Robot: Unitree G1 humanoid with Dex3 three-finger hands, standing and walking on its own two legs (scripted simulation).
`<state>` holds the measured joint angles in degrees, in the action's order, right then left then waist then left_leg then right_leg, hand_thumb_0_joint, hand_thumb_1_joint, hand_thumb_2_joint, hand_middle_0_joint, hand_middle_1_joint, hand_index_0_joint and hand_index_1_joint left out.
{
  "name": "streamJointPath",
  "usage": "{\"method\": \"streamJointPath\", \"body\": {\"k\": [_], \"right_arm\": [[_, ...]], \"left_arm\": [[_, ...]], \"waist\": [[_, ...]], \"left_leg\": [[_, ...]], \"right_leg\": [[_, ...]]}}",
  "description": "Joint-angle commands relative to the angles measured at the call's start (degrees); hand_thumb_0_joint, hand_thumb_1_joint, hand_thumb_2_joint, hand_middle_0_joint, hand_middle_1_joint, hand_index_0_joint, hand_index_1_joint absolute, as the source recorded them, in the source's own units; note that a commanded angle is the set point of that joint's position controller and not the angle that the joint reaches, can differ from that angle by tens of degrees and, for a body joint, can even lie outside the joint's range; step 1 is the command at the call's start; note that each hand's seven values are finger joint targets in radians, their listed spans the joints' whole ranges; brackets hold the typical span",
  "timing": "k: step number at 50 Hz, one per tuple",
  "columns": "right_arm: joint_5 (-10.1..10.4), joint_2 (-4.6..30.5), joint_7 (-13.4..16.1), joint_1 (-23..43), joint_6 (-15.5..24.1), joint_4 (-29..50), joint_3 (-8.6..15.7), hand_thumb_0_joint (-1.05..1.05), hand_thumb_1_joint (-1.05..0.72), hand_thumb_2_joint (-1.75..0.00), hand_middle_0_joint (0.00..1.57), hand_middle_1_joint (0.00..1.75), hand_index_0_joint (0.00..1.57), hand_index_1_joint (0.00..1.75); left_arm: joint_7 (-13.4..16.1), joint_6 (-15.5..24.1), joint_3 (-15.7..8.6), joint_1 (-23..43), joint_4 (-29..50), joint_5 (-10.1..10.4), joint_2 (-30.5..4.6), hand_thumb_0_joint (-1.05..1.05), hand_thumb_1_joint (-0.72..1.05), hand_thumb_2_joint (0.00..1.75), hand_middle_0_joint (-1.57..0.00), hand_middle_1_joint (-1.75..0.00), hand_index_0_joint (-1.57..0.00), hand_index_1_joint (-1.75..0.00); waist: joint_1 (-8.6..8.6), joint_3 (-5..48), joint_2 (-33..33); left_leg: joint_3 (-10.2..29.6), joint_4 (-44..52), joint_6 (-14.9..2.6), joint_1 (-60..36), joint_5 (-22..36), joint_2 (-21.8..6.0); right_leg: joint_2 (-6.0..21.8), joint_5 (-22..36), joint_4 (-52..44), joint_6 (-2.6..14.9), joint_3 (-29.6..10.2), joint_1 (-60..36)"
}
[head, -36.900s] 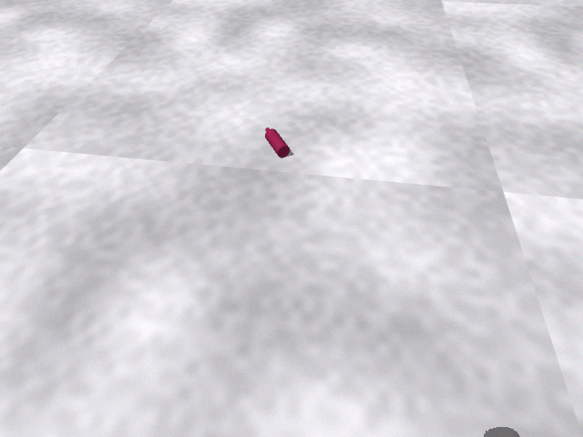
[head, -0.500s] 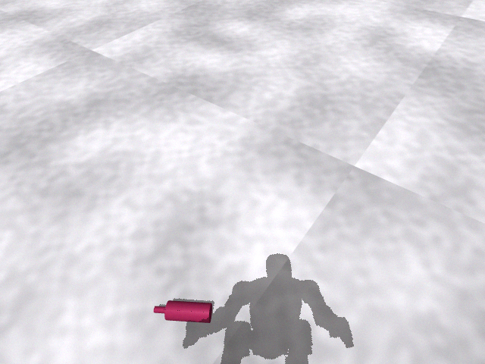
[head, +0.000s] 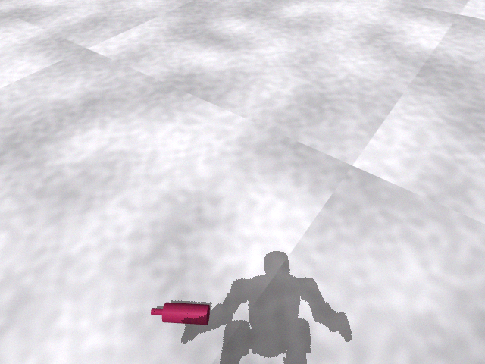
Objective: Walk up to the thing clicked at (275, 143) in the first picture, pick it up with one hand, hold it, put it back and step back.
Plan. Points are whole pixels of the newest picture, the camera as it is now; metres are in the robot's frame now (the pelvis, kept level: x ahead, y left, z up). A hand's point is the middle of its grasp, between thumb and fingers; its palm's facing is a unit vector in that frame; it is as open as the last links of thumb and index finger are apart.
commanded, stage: stand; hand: left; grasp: from above
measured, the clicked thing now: (179, 313) +0.43 +0.29 -0.75
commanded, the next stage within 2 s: step back in 0.40 s
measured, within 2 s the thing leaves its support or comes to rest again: neither
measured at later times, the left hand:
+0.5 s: hand out of the picture +0.07 +0.25 -0.16, palm faces +0.02 -0.94 -0.35, open 7.4 cm
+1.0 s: hand out of the picture +0.00 +0.34 -0.18, palm faces -0.07 -0.94 -0.33, open 7.4 cm
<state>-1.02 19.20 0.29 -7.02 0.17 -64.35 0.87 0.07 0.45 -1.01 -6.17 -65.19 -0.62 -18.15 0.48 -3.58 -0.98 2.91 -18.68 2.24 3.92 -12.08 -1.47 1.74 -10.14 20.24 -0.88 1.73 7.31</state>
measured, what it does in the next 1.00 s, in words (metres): walks backwards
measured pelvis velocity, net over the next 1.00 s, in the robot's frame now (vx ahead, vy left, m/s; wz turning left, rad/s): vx -0.11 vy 0.09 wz -0.05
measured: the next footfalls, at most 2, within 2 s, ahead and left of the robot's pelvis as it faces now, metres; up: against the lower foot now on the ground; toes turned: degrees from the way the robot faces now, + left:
right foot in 1.30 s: -0.21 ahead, -0.03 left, +0.00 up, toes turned -5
left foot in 1.70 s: -0.31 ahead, +0.18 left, +0.00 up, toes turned -3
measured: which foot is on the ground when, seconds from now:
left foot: down 0.00-1.00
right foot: down 0.00-0.72, up 0.74-1.00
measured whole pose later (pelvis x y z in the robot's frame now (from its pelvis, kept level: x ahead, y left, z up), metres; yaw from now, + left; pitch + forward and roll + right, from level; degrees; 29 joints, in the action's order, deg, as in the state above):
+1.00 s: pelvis -0.11 +0.09 -0.01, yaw -3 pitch -2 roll -1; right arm -1.2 18.8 2.0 -8.0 -1.4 -52.3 3.0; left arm 1.3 -4.1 -3.4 -6.1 -52.5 -0.1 -21.9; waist -0.6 -11.2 3.6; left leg -3.6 -28.6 -5.6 14.3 -12.7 4.2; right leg -4.5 -25.0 54.6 -0.9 -9.1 20.4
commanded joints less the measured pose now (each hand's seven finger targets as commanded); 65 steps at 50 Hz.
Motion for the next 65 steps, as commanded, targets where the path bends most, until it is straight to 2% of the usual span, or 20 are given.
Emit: {"method": "streamJointPath", "body": {"k": [1, 19, 20, 21, 23, 24, 26, 29, 31, 34, 35, 36, 37, 38, 41, 45, 50, 61, 63, 65], "right_arm": [[0.1, 11.4, 0.8, 1.9, 1.1, 3.1, 2.1, 0.00, -0.90, -0.90, 0.20, 0.30, 0.20, 0.30], [0.1, 11.5, 0.5, 1.9, 0.9, 3.2, 2.0, 0.00, -0.90, -0.90, 0.20, 0.30, 0.20, 0.30], [0.9, 15.0, 0.1, 4.1, 0.0, 4.8, 3.0, 0.00, -0.90, -0.90, 0.20, 0.30, 0.20, 0.30], [1.4, 13.7, 0.1, 3.7, -0.4, 5.7, 2.9, 0.00, -0.90, -0.90, 0.20, 0.30, 0.20, 0.30], [1.8, 12.4, 0.0, 1.6, -1.1, 6.9, 2.9, 0.00, -0.90, -0.90, 0.20, 0.30, 0.20, 0.30], [1.6, 12.1, 0.0, 0.7, -1.7, 7.4, 3.4, 0.00, -0.90, -0.90, 0.20, 0.30, 0.20, 0.30], [1.2, 12.6, -0.4, -1.4, -2.7, 8.7, 4.0, 0.00, -0.90, -0.90, 0.20, 0.30, 0.20, 0.30], [1.7, 12.7, -0.8, -5.1, -3.0, 9.6, 4.5, 0.00, -0.90, -0.90, 0.20, 0.30, 0.20, 0.30], [1.4, 13.0, -0.6, -5.5, -2.9, 10.3, 4.6, 0.00, -0.90, -0.90, 0.20, 0.30, 0.20, 0.30], [-0.4, 12.8, 0.0, -7.0, -1.8, 10.0, 5.3, 0.00, -0.90, -0.90, 0.20, 0.30, 0.20, 0.30], [-1.5, 16.0, 0.1, -5.2, -1.4, 10.9, 6.0, 0.00, -0.90, -0.90, 0.20, 0.30, 0.20, 0.30], [-2.1, 20.8, 0.2, -3.9, -1.0, 12.0, 6.8, 0.00, -0.90, -0.90, 0.20, 0.30, 0.20, 0.30], [-1.4, 23.5, 0.3, -2.8, -0.9, 12.9, 7.1, 0.00, -0.90, -0.90, 0.20, 0.30, 0.20, 0.30], [-1.2, 22.9, 0.4, -1.9, -0.7, 13.9, 7.2, 0.00, -0.90, -0.90, 0.20, 0.30, 0.20, 0.30], [-1.4, 15.7, 1.5, 3.4, -0.5, 14.9, 5.5, 0.00, -0.90, -0.90, 0.20, 0.30, 0.20, 0.30], [-0.1, 13.4, 2.8, -2.1, -0.3, 14.8, 5.6, 0.00, -0.90, -0.90, 0.20, 0.30, 0.20, 0.30], [-0.3, 14.6, 2.9, -4.1, -0.8, 15.6, 6.3, 0.00, -0.90, -0.90, 0.20, 0.30, 0.20, 0.30], [-0.8, 16.4, 1.7, 3.9, -0.2, 17.8, 7.1, 0.00, -0.90, -0.90, 0.20, 0.30, 0.20, 0.30], [-0.6, 16.7, 1.5, 4.9, -0.2, 17.7, 6.9, 0.00, -0.90, -0.90, 0.20, 0.30, 0.20, 0.30], [-0.1, 15.8, 1.4, 5.4, -0.4, 17.5, 6.7, 0.00, -0.90, -0.90, 0.20, 0.30, 0.20, 0.30]], "left_arm": [[1.0, 1.2, -2.4, 2.3, 3.7, -0.1, -12.2, 0.00, 0.90, 0.90, -0.20, -0.30, -0.20, -0.30], [0.8, 1.2, -2.4, 2.6, 3.9, -0.1, -12.7, 0.00, 0.90, 0.90, -0.20, -0.30, -0.20, -0.30], [0.9, 0.7, -5.2, 3.0, 5.0, 1.0, -17.7, 0.00, 0.90, 0.90, -0.20, -0.30, -0.20, -0.30], [1.2, 0.5, -5.6, 1.6, 5.4, 1.2, -18.1, 0.00, 0.90, 0.90, -0.20, -0.30, -0.20, -0.30], [1.4, 0.4, -6.2, 1.2, 7.3, 1.1, -19.3, 0.00, 0.90, 0.90, -0.20, -0.30, -0.20, -0.30], [1.6, 0.3, -6.4, 2.8, 8.7, 0.5, -19.5, 0.00, 0.90, 0.90, -0.20, -0.30, -0.20, -0.30], [1.6, 0.1, -6.7, 5.2, 11.6, -0.8, -19.0, 0.00, 0.90, 0.90, -0.20, -0.30, -0.20, -0.30], [1.7, -0.8, -6.2, 9.2, 14.7, -1.5, -17.6, 0.00, 0.90, 0.90, -0.20, -0.30, -0.20, -0.30], [1.8, -1.4, -6.1, 8.2, 16.0, -1.4, -17.3, 0.00, 0.90, 0.90, -0.20, -0.30, -0.20, -0.30], [1.5, -3.0, -5.2, 8.4, 17.2, 0.2, -16.2, 0.00, 0.90, 0.90, -0.20, -0.30, -0.20, -0.30], [1.5, -3.4, -4.8, 5.9, 17.6, 0.8, -13.6, 0.00, 0.90, 0.90, -0.20, -0.30, -0.20, -0.30], [1.9, -3.7, -4.3, 5.5, 18.1, 1.1, -11.0, 0.00, 0.90, 0.90, -0.20, -0.30, -0.20, -0.30], [2.7, -4.0, -4.9, 4.7, 17.3, 0.4, -13.4, 0.00, 0.90, 0.90, -0.20, -0.30, -0.20, -0.30], [3.1, -4.0, -5.3, 5.1, 16.6, 0.3, -14.5, 0.00, 0.90, 0.90, -0.20, -0.30, -0.20, -0.30], [2.7, -4.3, -5.1, 0.6, 15.2, 1.4, -14.6, 0.00, 0.90, 0.90, -0.20, -0.30, -0.20, -0.30], [2.3, -3.4, -5.2, -1.2, 16.2, 0.2, -13.0, 0.00, 0.90, 0.90, -0.20, -0.30, -0.20, -0.30], [2.0, -3.6, -5.7, -0.2, 17.4, 0.0, -13.7, 0.00, 0.90, 0.90, -0.20, -0.30, -0.20, -0.30], [-0.3, -4.0, -6.6, -12.1, 15.7, -1.2, -13.4, 0.00, 0.90, 0.90, -0.20, -0.30, -0.20, -0.30], [-0.7, -3.7, -6.6, -15.0, 15.4, -1.3, -12.9, 0.00, 0.90, 0.90, -0.20, -0.30, -0.20, -0.30], [-0.7, -3.3, -6.8, -17.5, 15.1, -1.6, -13.2, 0.00, 0.90, 0.90, -0.20, -0.30, -0.20, -0.30]], "waist": [[-0.34, 5.3, 0.8], [-0.27, 3.3, 1.0], [-0.27, -2.1, 2.1], [-0.30, 0.1, 3.3], [-0.59, 2.8, 7.1], [-0.82, 3.8, 10.8], [-1.47, 5.8, 10.9], [-2.84, 7.1, 13.2], [-1.67, 8.0, 12.7], [-3.20, 6.2, 7.1], [-1.56, 6.0, -2.0], [-1.01, 4.7, -12.3], [-2.23, 5.6, -10.2], [-3.11, 5.0, -11.6], [2.03, 5.7, -7.1], [-0.79, 9.2, -6.1], [-3.15, 5.0, -4.6], [0.42, 6.2, -1.7], [1.74, 6.5, -0.9], [3.13, 6.4, 1.9]], "left_leg": [[2.4, 2.2, -2.80, 1.4, 12.1, -5.5], [2.1, 3.1, -2.69, 2.8, 7.1, -5.4], [2.0, -4.9, -3.82, 8.0, 15.2, -3.6], [-0.1, -10.1, -3.48, 7.7, 15.2, -1.8], [-2.7, -19.5, -2.85, 9.4, 4.4, 2.7], [-2.0, -27.4, -3.32, 11.2, -11.7, 4.4], [1.7, -36.5, -4.45, 12.0, -18.6, 3.4], [1.5, -34.6, -4.53, 12.3, -16.3, 2.5], [0.4, -27.3, -3.88, 13.3, -13.7, 2.1], [-1.4, -5.6, -3.22, 9.0, 4.3, 1.7], [9.2, -1.5, -4.45, 6.5, 16.1, -5.3], [21.6, -0.1, -6.80, 2.5, 29.4, -13.8], [23.3, -1.3, -10.89, 7.7, 30.6, -17.1], [27.0, 0.4, -11.98, 10.7, 26.4, -18.2], [7.4, -5.2, -1.51, -0.8, 32.5, -6.5], [7.6, -8.1, -2.03, -12.0, 38.7, -7.8], [9.4, -5.1, -4.81, -6.3, 31.8, -11.0], [13.1, 4.8, -10.02, 8.1, -6.9, -16.1], [10.9, 4.1, -9.38, 9.8, -8.4, -15.1], [6.0, -2.6, -5.64, 10.2, -7.6, -10.4]], "right_leg": [[5.7, 10.6, -2.2, 1.75, -4.3, -3.5], [5.3, 5.6, -3.5, 1.88, -4.8, -2.5], [6.0, 18.8, 0.4, 2.75, -6.4, 0.9], [7.7, 23.9, 0.6, 4.91, -7.3, 0.4], [13.4, 27.5, -1.0, 10.16, -12.4, 0.1], [17.3, 26.8, -2.3, 13.37, -15.4, 1.5], [18.6, 23.2, 0.0, 15.67, -14.7, 5.1], [15.5, 21.4, 3.4, 13.51, -10.4, 6.3], [15.0, 21.7, 6.7, 12.60, -10.8, 3.4], [9.8, 14.0, 15.6, 7.80, -7.7, 5.2], [2.5, 4.0, 22.5, 5.02, -5.6, 10.0], [-7.7, -23.4, 30.5, 2.93, -5.8, 21.2], [-8.1, -28.4, 38.0, 2.33, -13.1, 18.3], [-8.3, -27.5, 43.3, 2.33, -14.2, 17.7], [-7.8, -14.7, 45.1, 3.00, -16.0, 24.1], [-6.2, -13.1, 39.1, 0.10, -11.8, 23.0], [-5.5, -17.5, 29.9, -0.05, -10.3, 18.1], [-1.7, -16.1, 19.7, 4.20, -5.8, 5.9], [-1.4, -12.5, 14.3, 5.27, -5.0, 3.3], [0.4, -7.6, 5.7, 7.96, -7.5, 3.1]]}}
